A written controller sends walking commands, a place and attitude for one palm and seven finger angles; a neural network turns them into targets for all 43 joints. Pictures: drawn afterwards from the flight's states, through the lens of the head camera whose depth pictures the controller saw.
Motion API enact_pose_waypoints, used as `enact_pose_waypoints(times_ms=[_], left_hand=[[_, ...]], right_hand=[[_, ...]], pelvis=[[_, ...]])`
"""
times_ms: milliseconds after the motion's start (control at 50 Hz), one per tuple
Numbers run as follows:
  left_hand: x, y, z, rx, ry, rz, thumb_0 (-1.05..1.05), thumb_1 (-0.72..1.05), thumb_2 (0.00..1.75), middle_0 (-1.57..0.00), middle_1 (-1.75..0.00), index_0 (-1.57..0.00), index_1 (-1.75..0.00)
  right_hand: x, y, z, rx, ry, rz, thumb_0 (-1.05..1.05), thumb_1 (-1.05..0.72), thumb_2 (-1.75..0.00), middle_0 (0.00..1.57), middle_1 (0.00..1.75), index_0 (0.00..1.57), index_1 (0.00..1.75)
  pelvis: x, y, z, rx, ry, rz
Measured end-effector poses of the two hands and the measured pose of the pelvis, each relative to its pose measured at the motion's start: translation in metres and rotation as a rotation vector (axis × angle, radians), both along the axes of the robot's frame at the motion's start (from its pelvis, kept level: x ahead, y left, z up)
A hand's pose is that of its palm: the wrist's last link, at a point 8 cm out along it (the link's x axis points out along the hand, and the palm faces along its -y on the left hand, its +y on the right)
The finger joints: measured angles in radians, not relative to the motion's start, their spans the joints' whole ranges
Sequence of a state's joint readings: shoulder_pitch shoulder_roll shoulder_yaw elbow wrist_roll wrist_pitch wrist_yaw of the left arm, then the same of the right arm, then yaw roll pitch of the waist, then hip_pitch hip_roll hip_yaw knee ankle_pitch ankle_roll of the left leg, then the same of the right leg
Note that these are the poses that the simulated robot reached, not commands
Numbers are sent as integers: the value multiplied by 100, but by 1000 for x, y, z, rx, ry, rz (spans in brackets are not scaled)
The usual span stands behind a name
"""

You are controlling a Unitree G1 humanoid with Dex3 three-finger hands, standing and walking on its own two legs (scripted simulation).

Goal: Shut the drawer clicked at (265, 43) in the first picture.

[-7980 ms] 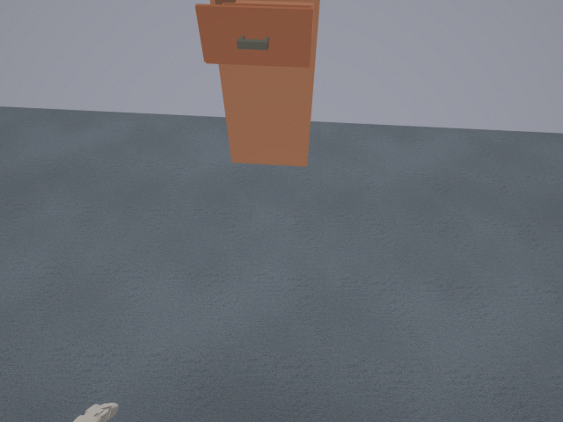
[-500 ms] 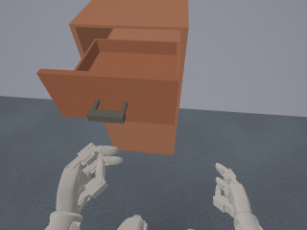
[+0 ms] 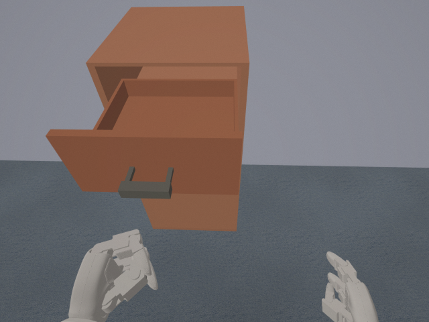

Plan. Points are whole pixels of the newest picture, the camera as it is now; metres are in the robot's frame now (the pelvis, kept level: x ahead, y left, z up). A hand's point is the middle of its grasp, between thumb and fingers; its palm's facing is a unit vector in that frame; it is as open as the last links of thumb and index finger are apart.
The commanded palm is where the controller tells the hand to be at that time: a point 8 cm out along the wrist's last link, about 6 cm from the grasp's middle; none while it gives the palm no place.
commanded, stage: raise the hand and make a fist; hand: left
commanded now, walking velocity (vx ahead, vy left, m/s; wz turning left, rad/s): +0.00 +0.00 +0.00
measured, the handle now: (148, 180) +0.37 +0.16 +0.06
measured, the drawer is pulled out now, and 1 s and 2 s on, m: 0.28 0.28 0.28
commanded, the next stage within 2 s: bring the fist close to the handle in 0.76 s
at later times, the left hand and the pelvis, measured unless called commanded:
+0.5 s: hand (107, 260) +0.17 +0.15 +0.16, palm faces +0.06 -1.00 -0.06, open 3.2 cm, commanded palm +0.13 +0.19 +0.16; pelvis +0.01 -0.01 +0.02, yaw +1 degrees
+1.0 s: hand (132, 261) +0.18 +0.12 +0.14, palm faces +0.01 -1.00 -0.05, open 3.2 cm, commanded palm +0.15 +0.18 +0.15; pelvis +0.00 -0.02 +0.02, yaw +1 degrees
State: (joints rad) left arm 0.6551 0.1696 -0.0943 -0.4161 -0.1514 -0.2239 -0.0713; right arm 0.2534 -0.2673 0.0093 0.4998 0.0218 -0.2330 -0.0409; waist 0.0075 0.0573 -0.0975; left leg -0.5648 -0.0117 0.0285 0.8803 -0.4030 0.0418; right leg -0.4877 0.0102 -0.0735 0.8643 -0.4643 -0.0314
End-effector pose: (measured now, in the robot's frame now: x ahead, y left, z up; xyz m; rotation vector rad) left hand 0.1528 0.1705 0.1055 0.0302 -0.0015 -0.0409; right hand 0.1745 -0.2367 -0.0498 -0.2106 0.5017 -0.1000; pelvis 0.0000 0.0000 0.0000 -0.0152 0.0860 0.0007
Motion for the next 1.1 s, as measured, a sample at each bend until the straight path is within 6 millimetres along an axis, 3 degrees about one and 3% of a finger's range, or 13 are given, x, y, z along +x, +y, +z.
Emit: enact_pose_waypoints(times_ms=[140,280,480,640,860,1000,1100], left_hand=[[0,17,29,20,-71,104,1,90,90,-131,-150,-130,-150],[-5,12,42,14,-67,51,1,90,90,-138,-158,-137,-158],[-6,31,55,39,-71,99,1,90,90,-140,-160,-139,-160],[-3,15,46,22,-22,33,1,90,90,-140,-160,-140,-160],[-9,19,56,39,-77,96,1,90,90,-140,-160,-140,-160],[3,6,41,21,-22,46,1,90,90,-141,-160,-140,-160],[15,14,27,29,12,78,1,90,90,-141,-160,-140,-160]], right_hand=[[31,34,17,66,-87,88,1,-90,-90,20,30,20,30],[38,47,20,87,-78,139,1,-90,-90,20,30,20,30],[23,29,19,66,-51,103,1,-90,-90,20,30,20,30],[11,10,20,44,-54,62,2,-90,-90,20,30,20,30],[10,5,18,55,-72,74,2,-90,-90,20,30,20,30],[12,5,17,55,-67,80,1,-90,-90,20,30,20,30],[11,0,15,43,-39,73,1,-90,-90,20,30,20,30]], pelvis=[[7,1,5,1,-29,6],[10,0,11,-1,-59,16],[8,-6,18,0,-84,19],[6,-10,20,4,-93,14],[4,-17,21,6,-101,17],[3,-21,21,9,-95,20],[5,-24,21,12,-80,15]])
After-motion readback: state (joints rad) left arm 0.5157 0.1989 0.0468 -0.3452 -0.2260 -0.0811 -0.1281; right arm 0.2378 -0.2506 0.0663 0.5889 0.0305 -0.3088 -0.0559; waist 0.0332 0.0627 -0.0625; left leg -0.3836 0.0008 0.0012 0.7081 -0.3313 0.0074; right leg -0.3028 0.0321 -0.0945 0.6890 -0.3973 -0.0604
